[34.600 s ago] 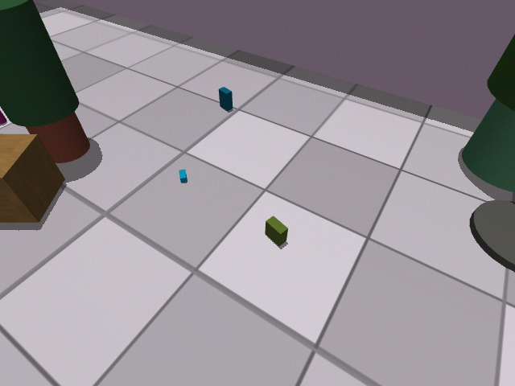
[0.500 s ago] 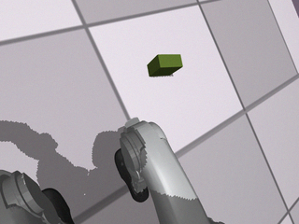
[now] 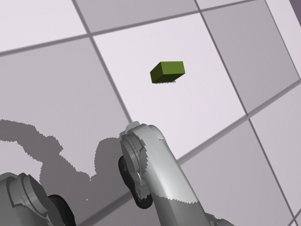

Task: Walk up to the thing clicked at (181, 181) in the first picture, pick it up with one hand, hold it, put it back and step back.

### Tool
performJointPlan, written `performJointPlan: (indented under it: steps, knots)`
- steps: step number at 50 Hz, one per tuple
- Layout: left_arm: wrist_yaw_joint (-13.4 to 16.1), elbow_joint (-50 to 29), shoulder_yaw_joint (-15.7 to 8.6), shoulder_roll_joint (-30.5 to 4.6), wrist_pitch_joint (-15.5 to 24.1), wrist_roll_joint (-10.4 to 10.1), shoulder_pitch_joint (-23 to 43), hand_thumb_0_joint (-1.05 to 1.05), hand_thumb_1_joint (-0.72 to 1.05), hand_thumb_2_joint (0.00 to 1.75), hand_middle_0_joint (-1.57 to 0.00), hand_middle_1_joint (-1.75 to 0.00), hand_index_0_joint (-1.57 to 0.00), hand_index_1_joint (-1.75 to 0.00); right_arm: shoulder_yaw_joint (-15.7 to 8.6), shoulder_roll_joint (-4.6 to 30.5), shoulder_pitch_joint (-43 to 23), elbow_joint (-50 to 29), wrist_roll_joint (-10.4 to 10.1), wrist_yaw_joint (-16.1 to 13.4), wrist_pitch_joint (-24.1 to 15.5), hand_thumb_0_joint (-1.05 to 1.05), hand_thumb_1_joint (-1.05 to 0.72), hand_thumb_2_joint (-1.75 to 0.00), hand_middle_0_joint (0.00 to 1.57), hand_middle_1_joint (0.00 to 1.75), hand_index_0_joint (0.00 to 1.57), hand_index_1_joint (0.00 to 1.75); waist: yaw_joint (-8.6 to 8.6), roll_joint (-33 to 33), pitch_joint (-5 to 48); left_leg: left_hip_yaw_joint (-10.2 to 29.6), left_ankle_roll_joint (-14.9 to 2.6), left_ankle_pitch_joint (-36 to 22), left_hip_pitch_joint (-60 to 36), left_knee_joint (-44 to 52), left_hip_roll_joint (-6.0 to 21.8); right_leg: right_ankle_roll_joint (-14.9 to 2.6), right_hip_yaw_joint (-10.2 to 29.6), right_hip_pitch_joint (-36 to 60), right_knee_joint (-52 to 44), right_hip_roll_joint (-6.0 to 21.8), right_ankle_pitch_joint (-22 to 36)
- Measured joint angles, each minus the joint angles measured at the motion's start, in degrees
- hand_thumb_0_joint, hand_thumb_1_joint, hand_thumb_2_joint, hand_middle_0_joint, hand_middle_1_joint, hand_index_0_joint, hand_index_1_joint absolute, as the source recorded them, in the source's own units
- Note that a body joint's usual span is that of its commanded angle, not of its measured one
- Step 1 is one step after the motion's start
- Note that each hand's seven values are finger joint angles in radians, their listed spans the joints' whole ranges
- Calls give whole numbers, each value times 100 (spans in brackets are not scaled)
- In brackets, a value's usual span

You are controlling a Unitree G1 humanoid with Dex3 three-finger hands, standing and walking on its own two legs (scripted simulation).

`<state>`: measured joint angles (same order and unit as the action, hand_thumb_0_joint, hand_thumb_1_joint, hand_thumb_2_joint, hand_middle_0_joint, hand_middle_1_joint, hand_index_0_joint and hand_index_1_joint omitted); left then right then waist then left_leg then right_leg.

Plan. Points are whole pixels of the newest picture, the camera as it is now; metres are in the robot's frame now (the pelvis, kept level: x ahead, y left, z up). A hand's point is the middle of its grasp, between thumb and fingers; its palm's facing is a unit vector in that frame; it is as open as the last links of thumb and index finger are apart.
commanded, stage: rest palm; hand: left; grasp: from above
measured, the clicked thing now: out of the picture +0.46 +0.32 -0.31
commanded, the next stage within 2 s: close in 1.30 s
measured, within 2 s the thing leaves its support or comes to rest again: neither
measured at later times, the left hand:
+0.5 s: hand out of the picture +0.47 +0.31 -0.26, palm faces -0.14 -0.39 -0.91, open 14.0 cm
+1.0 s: hand out of the picture +0.45 +0.32 -0.27, palm faces -0.16 -0.36 -0.92, open 13.7 cm
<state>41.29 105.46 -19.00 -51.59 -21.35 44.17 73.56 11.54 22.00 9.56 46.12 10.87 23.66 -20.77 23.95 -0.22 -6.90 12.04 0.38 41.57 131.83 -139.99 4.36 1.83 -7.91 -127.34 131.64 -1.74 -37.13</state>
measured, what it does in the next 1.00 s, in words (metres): stands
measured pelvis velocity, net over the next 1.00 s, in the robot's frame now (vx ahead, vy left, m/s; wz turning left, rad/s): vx -0.01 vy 0.01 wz -0.05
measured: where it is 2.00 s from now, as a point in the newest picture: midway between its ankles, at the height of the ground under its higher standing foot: (107, 211)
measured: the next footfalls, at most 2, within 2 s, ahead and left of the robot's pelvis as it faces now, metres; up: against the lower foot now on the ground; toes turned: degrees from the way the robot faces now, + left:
none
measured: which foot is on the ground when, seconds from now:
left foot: down 0.00-1.00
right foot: down 0.00-1.00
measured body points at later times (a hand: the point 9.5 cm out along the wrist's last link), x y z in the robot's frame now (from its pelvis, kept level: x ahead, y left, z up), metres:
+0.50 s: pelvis +0.00 +0.00 -0.01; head +0.31 +0.09 +0.30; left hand +0.47 +0.32 -0.21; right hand -0.01 -0.24 -0.05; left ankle +0.06 +0.13 -0.30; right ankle +0.11 -0.12 -0.30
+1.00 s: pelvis -0.01 +0.01 -0.01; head +0.30 +0.10 +0.29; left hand +0.46 +0.33 -0.22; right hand -0.02 -0.23 -0.05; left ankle +0.06 +0.13 -0.30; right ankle +0.11 -0.12 -0.30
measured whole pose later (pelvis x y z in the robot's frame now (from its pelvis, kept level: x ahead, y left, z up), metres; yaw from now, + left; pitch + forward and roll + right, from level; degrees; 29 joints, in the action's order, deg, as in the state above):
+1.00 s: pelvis -0.01 +0.01 -0.01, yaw -3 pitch +26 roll -15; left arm 45.6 104.7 -15.9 -60.5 -15.7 40.5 73.0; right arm 20.6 23.6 6.6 40.4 13.7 23.5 -23.7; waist 26.6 -9.5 -17.4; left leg 16.5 0.4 40.6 131.6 -143.7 3.3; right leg 2.8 -11.3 -124.6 132.1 -2.2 -35.4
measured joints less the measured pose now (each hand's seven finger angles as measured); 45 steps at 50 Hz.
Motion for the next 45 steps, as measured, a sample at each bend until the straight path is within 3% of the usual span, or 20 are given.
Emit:
performJointPlan:
  steps: [4,7,12,19,28,38,45]
  knots:
    - [-181,72,116,-126,81,-145,-63,0,-56,100,-11,-102,-9,-103,195,12,25,-105,65,-83,-21,0,-91,-89,19,30,20,30,40,-190,-202,-19,7,-125,30,-19,-1,-10,22,-64,50,-3,124]
    - [-165,54,141,-243,268,-79,-115,0,-55,99,-11,-102,-9,-104,284,-9,2,-126,99,-159,-86,0,-91,-89,19,30,20,30,68,-388,-385,29,27,-226,83,-74,-26,-25,-13,-100,90,3,221]
    - [117,-128,114,-301,522,-5,-221,0,-55,99,-11,-103,-9,-104,323,-69,-49,-109,187,-252,-179,0,-91,-90,19,30,20,30,67,-640,-665,105,49,-271,81,-119,-60,-32,-75,-43,86,12,263]
    - [543,-29,-139,-413,593,-256,-50,0,-57,104,-12,-99,-8,-103,494,-7,-115,-147,341,-107,-285,0,-91,-90,19,30,20,30,174,-768,-713,230,92,-82,-4,-169,-87,-38,-180,97,72,20,86]
    - [487,-3,26,-715,474,-135,145,0,-53,107,-18,-97,-13,-101,649,132,-269,-388,343,52,-277,0,-91,-90,19,30,20,30,302,-696,-836,321,36,87,-36,-314,-65,45,-242,191,102,-28,-26]
    - [395,-19,97,-763,442,-444,-109,0,-50,98,-17,-97,-14,-99,795,103,-248,-616,274,63,-236,1,-93,-90,19,30,20,30,254,-831,-950,368,2,-31,-6,-379,-55,85,-269,186,108,-65,126]
    - [410,-69,178,-844,549,-372,-119,0,-48,95,-19,-93,-16,-96,888,134,-286,-592,271,9,-265,1,-92,-90,19,30,20,30,229,-959,-1033,430,16,-120,-16,-379,-96,77,-324,243,78,-50,197]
